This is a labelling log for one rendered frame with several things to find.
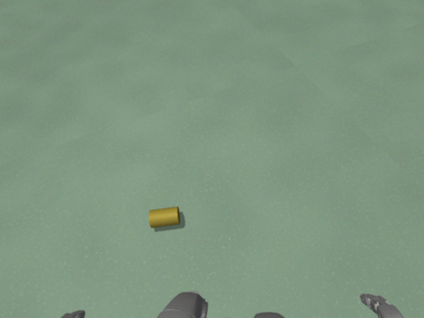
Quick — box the can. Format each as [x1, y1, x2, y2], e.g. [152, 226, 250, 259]
[149, 207, 180, 228]

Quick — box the right robot hand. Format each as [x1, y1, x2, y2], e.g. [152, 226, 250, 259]
[360, 293, 403, 318]

